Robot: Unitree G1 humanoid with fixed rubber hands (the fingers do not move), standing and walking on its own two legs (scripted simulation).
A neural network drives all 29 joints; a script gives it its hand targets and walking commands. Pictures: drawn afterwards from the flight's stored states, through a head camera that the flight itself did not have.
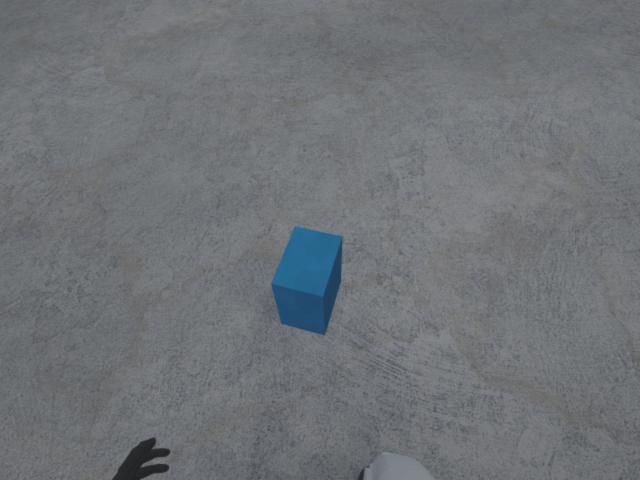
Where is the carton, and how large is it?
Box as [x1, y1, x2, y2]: [271, 226, 341, 334]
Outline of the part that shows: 295,226 271,283 281,323 324,334 340,282 341,236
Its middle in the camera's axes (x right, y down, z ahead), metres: -0.03 +0.15 +1.25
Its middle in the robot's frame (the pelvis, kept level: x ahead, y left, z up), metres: +0.71 +0.01 -0.63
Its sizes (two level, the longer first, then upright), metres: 0.213 0.153 0.273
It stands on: the floor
